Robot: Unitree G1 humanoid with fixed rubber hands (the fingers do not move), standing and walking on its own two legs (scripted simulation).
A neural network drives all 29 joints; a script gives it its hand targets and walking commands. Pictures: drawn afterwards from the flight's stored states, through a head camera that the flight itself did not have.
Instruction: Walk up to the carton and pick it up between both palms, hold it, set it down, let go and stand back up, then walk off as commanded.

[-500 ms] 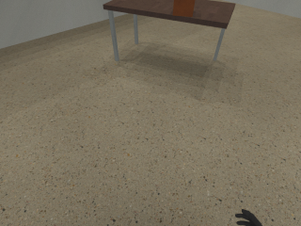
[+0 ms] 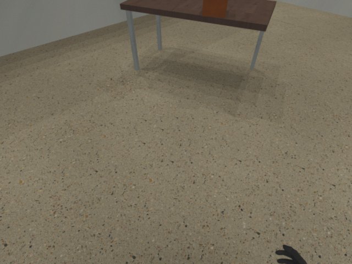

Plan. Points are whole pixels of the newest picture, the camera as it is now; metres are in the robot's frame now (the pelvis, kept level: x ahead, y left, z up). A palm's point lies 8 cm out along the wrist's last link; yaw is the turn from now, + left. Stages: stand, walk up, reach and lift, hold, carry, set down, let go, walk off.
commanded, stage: stand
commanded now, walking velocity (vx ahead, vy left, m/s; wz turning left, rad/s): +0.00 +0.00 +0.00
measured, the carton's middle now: (215, 0) +1.92 -0.35 +0.01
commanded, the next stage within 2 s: none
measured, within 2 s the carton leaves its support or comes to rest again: neither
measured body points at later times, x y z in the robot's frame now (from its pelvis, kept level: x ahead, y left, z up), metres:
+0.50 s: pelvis +0.00 +0.00 +0.00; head +0.00 +0.00 +0.45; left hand +0.10 +0.29 -0.12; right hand +0.13 -0.28 -0.10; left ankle +0.01 +0.11 -0.72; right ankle +0.01 -0.13 -0.72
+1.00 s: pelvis +0.01 +0.00 +0.00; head +0.00 -0.01 +0.45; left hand +0.10 +0.29 -0.11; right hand +0.13 -0.29 -0.10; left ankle +0.01 +0.11 -0.72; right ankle +0.01 -0.13 -0.72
